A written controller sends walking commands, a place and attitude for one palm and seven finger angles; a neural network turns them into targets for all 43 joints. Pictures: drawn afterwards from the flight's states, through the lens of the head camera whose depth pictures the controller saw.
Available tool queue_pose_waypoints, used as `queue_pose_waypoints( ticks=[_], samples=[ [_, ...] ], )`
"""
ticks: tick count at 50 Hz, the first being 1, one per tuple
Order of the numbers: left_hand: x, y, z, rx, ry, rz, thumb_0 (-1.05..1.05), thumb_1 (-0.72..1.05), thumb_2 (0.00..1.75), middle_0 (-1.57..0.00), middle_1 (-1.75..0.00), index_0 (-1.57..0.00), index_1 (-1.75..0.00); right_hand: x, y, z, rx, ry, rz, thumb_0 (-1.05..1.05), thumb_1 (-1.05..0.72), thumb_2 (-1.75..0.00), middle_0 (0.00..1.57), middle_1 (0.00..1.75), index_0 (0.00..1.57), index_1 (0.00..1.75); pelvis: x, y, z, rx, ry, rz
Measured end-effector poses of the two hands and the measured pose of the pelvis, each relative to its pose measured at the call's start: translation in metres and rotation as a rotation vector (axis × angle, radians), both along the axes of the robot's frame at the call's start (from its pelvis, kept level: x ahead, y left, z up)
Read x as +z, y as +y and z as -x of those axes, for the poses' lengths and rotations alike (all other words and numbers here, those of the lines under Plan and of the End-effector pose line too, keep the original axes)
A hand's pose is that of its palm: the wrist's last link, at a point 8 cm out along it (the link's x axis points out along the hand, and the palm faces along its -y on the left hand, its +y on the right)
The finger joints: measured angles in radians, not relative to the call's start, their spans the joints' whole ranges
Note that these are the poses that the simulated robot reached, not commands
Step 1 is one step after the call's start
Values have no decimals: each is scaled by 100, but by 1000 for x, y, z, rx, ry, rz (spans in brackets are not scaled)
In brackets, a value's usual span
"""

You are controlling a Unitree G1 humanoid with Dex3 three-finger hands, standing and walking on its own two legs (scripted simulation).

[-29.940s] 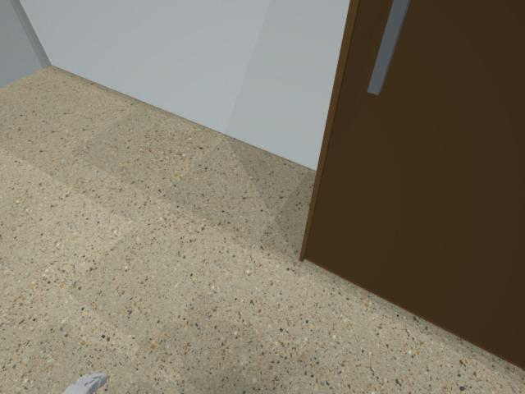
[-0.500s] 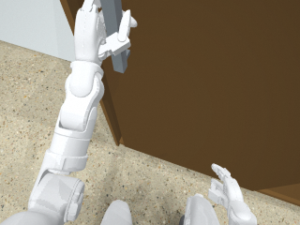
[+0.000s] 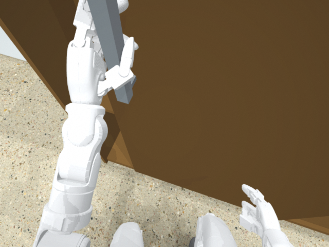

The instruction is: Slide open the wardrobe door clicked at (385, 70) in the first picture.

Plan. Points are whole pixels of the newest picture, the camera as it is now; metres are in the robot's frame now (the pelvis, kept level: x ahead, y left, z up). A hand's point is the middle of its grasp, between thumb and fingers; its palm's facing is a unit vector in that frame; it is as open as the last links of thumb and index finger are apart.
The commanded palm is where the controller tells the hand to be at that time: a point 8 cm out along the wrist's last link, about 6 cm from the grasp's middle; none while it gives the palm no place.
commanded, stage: step sideways, sliding the door along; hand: left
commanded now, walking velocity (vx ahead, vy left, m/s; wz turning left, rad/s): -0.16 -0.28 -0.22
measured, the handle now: (119, 41) +0.39 +0.16 +0.24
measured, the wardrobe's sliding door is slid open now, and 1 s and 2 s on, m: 0.19 0.50 0.50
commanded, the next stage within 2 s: stop walking and hold the door there in 1.12 s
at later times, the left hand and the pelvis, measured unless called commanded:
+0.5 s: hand (256, 110) +0.31 -0.06 +0.22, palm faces -0.03 -1.00 -0.09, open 7.8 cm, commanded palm +0.30 -0.04 +0.22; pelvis -0.03 -0.14 +0.00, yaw -3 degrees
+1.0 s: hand out of the picture +0.31 -0.17 +0.23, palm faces +0.21 -0.98 -0.04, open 7.2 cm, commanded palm +0.27 -0.19 +0.20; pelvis -0.08 -0.31 -0.01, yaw -4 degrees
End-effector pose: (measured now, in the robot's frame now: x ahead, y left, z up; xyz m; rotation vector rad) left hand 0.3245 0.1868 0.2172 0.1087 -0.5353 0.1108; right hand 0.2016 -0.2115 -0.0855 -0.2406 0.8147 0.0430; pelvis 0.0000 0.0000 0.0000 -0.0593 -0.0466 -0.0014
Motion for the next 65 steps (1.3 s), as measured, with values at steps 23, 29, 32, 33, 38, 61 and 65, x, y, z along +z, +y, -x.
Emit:
queue_pose_waypoints(
  ticks=[23,29,32,33,38,61,65],
  samples=[
    [-2,-179,26,-133,-3,6,-7,68,75,-43,-143,-11,-104,-1,-144,13,-107,-103,-6,1,-90,-90,20,30,20,30,-5,-129,26,-25,47,-35],
    [-1,-212,31,-191,9,-28,-6,65,72,-41,-142,-10,-103,13,-176,52,-124,-43,-5,1,-90,-90,20,30,20,29,5,-165,37,-77,13,3],
    [1,-228,34,-182,27,-24,-4,64,75,-42,-142,-11,-108,14,-194,68,-132,-24,-19,1,-90,-90,20,30,20,30,9,-188,43,-100,10,24],
    [1,-234,35,-174,31,-21,-3,64,77,-42,-142,-10,-110,13,-201,73,-135,-19,-27,1,-90,-90,20,30,20,30,9,-197,45,-105,9,28],
    [1,-266,39,-77,23,8,-2,68,82,-45,-141,-8,-116,-3,-242,87,-127,-26,-80,1,-90,-90,20,30,20,30,-3,-253,57,-109,12,17],
    [-1,-309,46,70,45,95,-5,64,82,-50,-145,-20,-118,19,-365,110,-86,74,56,1,-90,-90,20,30,20,29,10,-359,84,-82,12,59],
    [1,-305,44,88,43,11,-8,61,81,-54,-146,-22,-123,29,-376,103,-102,49,41,1,-90,-90,21,30,20,30,17,-381,80,-115,23,79]
  ],
)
